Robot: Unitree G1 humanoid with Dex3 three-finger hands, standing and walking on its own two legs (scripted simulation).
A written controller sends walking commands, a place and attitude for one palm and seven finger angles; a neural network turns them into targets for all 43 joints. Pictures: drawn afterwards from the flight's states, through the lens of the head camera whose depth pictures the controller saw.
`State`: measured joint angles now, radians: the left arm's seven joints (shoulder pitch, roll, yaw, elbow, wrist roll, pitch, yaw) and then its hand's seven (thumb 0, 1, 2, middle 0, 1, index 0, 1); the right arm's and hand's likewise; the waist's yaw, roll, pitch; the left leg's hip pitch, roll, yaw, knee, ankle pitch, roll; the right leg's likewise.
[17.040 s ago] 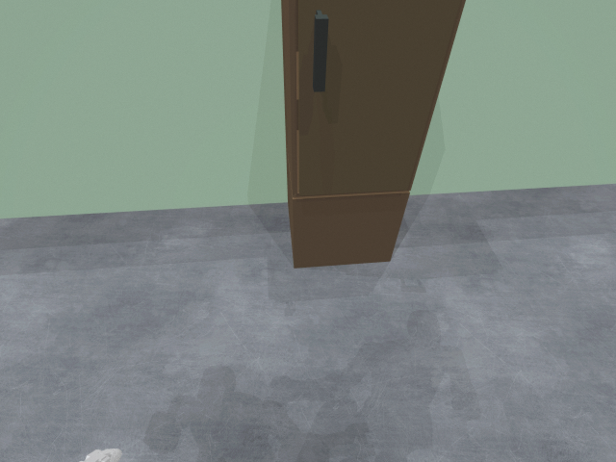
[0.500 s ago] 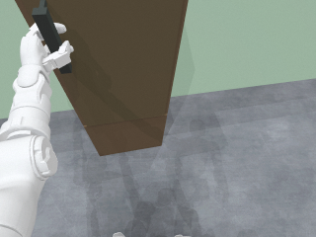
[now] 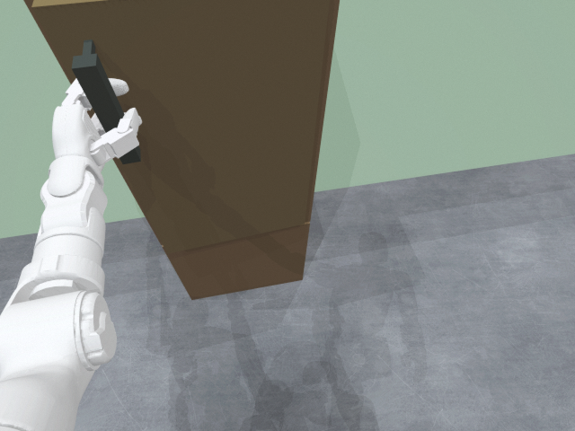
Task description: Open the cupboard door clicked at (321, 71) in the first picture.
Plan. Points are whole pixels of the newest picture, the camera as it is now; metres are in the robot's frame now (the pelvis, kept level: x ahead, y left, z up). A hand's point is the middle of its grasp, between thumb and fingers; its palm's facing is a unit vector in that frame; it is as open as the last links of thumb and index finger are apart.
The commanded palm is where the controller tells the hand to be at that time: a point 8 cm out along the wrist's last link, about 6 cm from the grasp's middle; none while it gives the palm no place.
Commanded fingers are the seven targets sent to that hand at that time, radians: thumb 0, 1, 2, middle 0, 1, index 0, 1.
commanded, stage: pull the door open along its arc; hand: left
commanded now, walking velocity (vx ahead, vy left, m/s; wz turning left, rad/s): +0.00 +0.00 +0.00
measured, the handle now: (111, 105) +0.55 +0.21 +0.15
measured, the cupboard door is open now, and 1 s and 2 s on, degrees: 4 30 42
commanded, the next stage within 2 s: open thumb and fingers to let go in 1.34 s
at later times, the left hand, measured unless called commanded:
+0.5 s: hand (164, 167) +0.42 +0.13 +0.15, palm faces +0.58 -0.82 -0.02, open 6.1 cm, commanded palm +0.38 +0.16 +0.14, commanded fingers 0.00 0.90 0.90 -0.40 -1.35 -0.40 -1.35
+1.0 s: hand (187, 195) +0.38 +0.09 +0.14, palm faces +0.49 -0.87 +0.02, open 6.5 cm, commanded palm +0.29 +0.11 +0.14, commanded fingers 0.00 0.90 0.90 -0.40 -1.35 -0.40 -1.35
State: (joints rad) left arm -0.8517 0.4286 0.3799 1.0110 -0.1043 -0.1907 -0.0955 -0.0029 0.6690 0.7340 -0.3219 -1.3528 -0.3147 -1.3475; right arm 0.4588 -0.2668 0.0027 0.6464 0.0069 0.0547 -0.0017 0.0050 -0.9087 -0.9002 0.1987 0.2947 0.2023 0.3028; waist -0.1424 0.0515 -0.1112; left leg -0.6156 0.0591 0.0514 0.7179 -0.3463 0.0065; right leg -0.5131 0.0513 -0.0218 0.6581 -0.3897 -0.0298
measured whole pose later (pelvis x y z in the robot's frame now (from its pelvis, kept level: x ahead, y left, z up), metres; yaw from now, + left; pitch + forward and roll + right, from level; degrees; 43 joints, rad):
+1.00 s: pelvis -0.02 -0.02 +0.01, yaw +2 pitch +4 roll +0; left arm -0.41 -0.06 0.07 0.35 -0.02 0.04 0.59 0.01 0.66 0.70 -0.30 -1.33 -0.31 -1.32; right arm 0.35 -0.23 -0.05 0.71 -0.04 0.03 0.00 0.01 -0.91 -0.90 0.20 0.29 0.20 0.30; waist -0.04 0.05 -0.09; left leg -0.39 0.04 0.03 0.59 -0.28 -0.02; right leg -0.31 0.04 -0.05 0.59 -0.36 -0.05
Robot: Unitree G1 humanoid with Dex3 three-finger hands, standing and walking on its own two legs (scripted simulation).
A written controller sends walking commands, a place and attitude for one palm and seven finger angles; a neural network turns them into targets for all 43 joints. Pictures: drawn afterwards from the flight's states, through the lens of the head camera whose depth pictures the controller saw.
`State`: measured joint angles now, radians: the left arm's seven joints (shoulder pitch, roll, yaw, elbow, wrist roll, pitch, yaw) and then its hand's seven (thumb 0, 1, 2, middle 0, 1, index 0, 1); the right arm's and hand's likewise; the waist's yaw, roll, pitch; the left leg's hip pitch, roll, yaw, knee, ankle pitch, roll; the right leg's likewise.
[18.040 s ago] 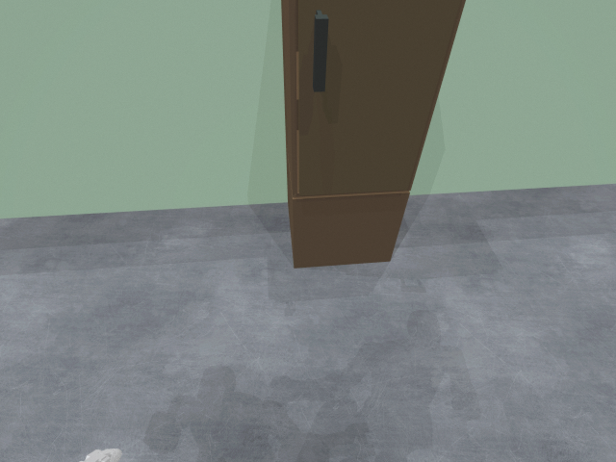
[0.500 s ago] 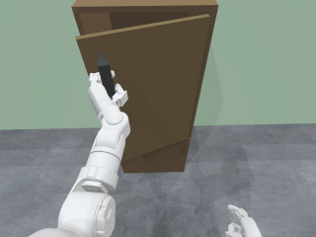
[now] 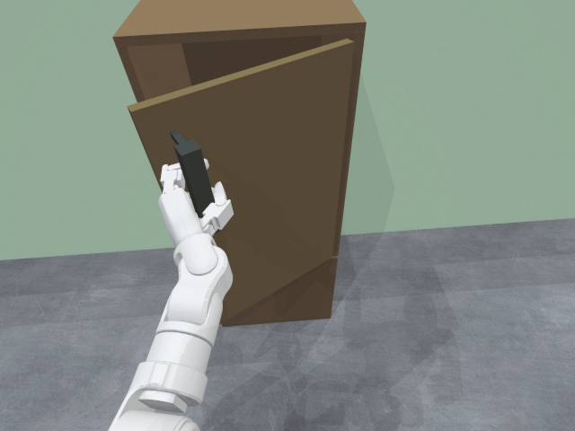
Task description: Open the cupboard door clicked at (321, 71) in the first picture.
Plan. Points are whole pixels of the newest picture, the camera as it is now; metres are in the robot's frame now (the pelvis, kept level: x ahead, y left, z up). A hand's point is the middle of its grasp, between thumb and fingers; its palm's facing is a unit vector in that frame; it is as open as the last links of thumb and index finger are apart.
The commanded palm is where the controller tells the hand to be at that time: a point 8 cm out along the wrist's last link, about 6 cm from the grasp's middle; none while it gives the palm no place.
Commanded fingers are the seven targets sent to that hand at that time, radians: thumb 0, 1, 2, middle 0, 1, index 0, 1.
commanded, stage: pull the door open along its arc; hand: left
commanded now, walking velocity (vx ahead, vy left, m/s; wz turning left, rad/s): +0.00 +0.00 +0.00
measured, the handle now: (194, 184) +0.44 +0.15 +0.13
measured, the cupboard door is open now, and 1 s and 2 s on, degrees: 30 42 45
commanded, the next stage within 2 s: open thumb and fingers to let go in 0.34 s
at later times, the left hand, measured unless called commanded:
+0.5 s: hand (256, 229) +0.34 +0.05 +0.14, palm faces +0.40 -0.92 -0.06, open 7.0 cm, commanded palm +0.30 +0.08 +0.13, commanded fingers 0.00 0.62 0.78 -0.38 -1.32 -0.38 -1.32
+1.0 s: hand (257, 226) +0.35 +0.05 +0.14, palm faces +0.44 -0.90 -0.02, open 13.1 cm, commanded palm +0.30 +0.08 +0.13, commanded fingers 0.00 -0.50 0.30 -0.24 -0.85 -0.24 -0.85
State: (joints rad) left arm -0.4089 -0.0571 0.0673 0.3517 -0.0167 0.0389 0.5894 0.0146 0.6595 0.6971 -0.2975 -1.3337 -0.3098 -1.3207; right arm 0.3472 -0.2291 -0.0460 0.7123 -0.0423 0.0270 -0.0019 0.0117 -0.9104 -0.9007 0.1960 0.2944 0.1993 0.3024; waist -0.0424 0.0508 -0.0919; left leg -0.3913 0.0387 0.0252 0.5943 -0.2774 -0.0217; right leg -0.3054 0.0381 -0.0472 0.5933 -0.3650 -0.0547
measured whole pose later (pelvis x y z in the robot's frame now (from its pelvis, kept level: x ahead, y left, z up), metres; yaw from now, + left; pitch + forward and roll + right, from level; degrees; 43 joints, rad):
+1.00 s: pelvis -0.02 -0.01 +0.00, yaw +3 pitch +0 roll +0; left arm -0.40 -0.19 -0.13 0.30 0.05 0.17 0.72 0.00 -0.34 0.37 -0.29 -1.17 -0.29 -1.17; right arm 0.19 -0.19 -0.03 0.74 -0.05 0.09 -0.01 0.01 -0.91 -0.90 0.19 0.29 0.20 0.30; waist -0.01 0.05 -0.05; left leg -0.35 0.03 -0.02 0.59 -0.24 -0.03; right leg -0.25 0.03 -0.10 0.60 -0.36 -0.07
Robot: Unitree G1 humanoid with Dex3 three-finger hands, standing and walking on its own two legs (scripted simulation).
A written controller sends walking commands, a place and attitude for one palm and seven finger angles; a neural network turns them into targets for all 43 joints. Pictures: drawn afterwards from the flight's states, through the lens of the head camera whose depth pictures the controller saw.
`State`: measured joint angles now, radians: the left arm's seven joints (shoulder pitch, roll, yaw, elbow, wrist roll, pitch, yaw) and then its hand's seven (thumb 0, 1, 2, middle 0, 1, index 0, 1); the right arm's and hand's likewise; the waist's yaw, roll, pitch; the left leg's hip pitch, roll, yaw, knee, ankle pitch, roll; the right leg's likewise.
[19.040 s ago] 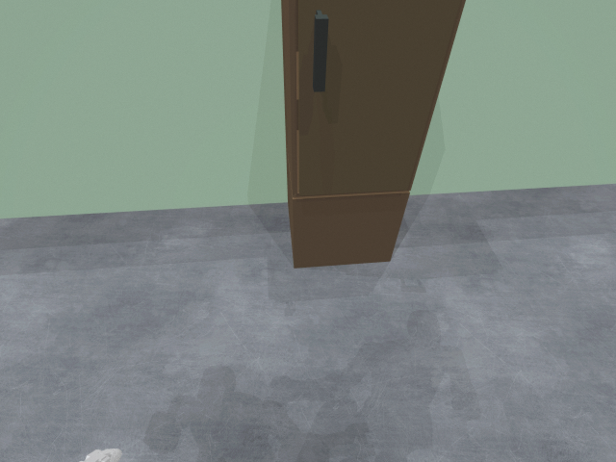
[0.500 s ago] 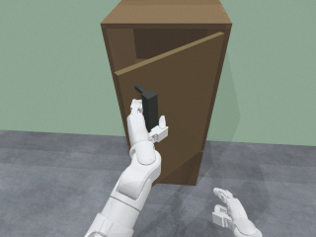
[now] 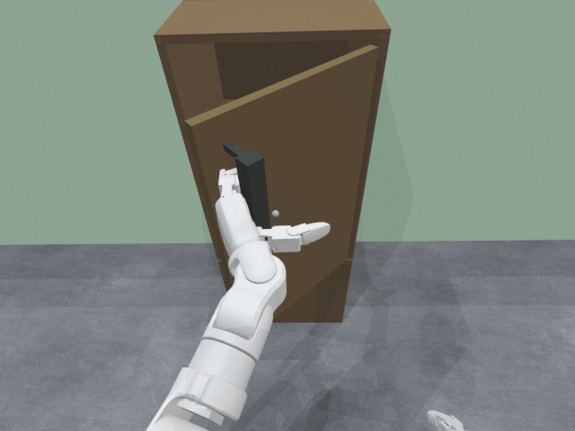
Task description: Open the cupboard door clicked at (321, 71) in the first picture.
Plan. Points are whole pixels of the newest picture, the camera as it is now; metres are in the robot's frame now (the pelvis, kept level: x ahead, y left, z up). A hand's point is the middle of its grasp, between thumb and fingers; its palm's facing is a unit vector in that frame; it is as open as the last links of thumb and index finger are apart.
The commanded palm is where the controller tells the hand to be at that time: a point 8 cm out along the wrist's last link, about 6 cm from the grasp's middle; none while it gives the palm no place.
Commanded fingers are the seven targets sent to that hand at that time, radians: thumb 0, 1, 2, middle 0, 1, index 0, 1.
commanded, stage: open thumb and fingers to let go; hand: left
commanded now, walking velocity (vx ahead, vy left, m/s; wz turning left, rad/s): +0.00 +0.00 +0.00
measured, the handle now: (246, 195) +0.41 +0.08 +0.14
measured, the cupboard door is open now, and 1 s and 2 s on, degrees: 42 45 45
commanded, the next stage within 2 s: slide the hand sideways off the handle in 0.26 s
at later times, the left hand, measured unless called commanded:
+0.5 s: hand (264, 222) +0.36 +0.05 +0.13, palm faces +0.08 -0.99 -0.09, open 15.5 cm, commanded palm +0.34 +0.08 +0.13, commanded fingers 0.00 -0.50 0.30 -0.15 -0.30 -0.15 -0.30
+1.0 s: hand (266, 242) +0.32 +0.04 +0.13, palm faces -0.07 -1.00 +0.00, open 16.3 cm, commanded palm +0.29 +0.11 +0.13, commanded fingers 0.00 -0.50 0.30 -0.15 -0.30 -0.15 -0.30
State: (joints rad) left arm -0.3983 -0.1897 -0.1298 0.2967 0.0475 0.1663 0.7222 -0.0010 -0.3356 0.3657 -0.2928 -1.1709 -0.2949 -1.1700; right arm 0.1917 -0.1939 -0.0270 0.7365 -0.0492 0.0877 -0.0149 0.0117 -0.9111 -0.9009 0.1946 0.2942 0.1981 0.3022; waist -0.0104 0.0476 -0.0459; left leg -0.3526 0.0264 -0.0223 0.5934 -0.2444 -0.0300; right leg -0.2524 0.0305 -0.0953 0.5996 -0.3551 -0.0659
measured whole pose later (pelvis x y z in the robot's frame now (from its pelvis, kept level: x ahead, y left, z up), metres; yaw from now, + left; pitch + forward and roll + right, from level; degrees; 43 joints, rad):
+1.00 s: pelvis +0.00 +0.03 +0.01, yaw -3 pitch -3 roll +0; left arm -0.20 -0.03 -0.21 0.15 -0.06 0.06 0.24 -0.01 -0.50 0.30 -0.15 -0.31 -0.14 -0.31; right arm 0.20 -0.18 0.04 0.61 0.01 0.07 -0.01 0.01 -0.91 -0.90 0.20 0.29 0.20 0.30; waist 0.01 0.04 -0.02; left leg -0.27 0.02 0.03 0.55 -0.24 0.00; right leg -0.18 0.02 -0.04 0.54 -0.32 -0.03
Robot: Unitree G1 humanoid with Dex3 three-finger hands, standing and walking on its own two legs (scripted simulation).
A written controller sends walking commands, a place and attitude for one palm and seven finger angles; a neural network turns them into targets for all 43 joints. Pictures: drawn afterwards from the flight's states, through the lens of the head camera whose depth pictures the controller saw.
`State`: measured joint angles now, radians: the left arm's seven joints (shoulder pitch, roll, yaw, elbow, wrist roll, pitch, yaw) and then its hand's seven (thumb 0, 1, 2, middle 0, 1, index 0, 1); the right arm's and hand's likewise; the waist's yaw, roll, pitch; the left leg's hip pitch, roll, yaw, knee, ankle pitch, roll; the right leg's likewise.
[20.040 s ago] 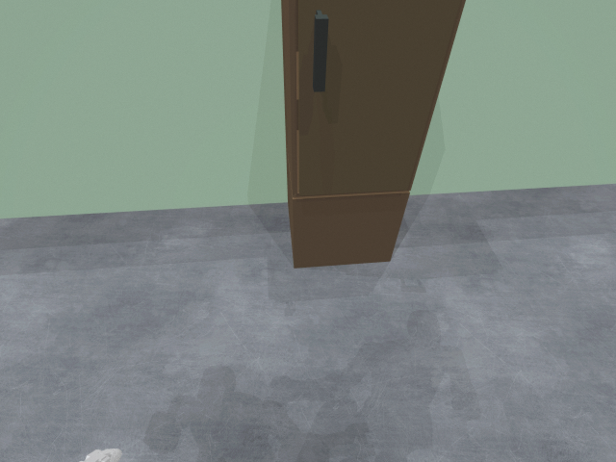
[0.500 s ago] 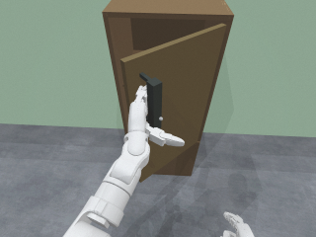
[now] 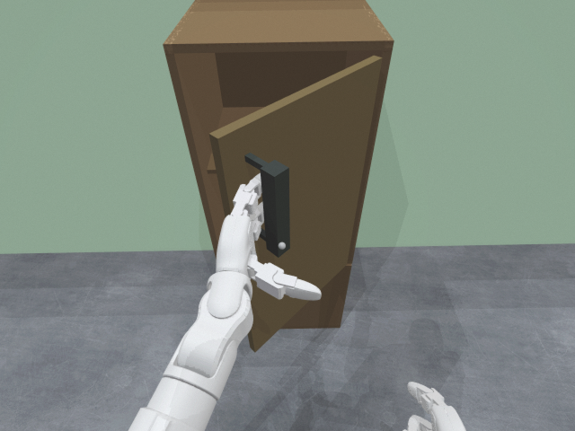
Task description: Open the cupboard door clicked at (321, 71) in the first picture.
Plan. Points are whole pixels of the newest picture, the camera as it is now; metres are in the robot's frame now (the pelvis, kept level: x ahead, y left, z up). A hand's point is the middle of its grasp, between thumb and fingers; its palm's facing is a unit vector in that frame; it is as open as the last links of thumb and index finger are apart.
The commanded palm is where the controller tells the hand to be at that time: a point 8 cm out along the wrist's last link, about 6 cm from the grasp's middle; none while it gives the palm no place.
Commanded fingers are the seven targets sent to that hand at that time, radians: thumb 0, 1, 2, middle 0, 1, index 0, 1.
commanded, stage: slide the hand sideways off the handle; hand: left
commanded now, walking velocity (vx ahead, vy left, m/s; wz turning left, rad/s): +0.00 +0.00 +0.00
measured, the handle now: (266, 205) +0.40 +0.06 +0.13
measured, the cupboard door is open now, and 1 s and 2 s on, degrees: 45 45 45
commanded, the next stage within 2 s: draw the hand back to the body in 0.56 s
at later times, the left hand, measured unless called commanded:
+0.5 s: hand (230, 277) +0.27 +0.09 +0.13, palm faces +0.05 -1.00 +0.00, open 16.3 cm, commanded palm +0.23 +0.15 +0.13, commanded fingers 0.00 -0.50 0.30 -0.15 -0.30 -0.15 -0.30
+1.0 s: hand (190, 292) +0.24 +0.13 +0.14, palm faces +0.07 -1.00 -0.03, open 16.3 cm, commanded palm +0.21 +0.19 +0.14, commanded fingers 0.00 -0.50 0.30 -0.15 -0.30 -0.15 -0.30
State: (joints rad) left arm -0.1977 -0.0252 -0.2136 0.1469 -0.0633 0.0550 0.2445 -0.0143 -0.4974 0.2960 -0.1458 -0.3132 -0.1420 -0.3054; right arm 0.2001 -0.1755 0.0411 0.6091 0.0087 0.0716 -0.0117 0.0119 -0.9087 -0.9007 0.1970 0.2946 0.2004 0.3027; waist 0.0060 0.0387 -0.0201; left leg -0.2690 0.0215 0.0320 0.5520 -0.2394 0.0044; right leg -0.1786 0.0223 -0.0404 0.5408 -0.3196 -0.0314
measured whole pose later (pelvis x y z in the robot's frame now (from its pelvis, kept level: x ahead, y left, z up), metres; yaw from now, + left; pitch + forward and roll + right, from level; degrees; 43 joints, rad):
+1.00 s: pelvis +0.01 -0.02 +0.00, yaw +1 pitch -3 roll +0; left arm 0.29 0.17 0.04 -0.35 -0.20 0.12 -0.05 -0.01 -0.50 0.30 -0.15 -0.30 -0.15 -0.30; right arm 0.21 -0.21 0.06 0.57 0.03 -0.07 -0.06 0.01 -0.91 -0.90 0.20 0.29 0.20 0.30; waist 0.04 0.05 -0.04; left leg -0.24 0.03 0.00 0.55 -0.26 -0.02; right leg -0.13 0.03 -0.07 0.53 -0.34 -0.05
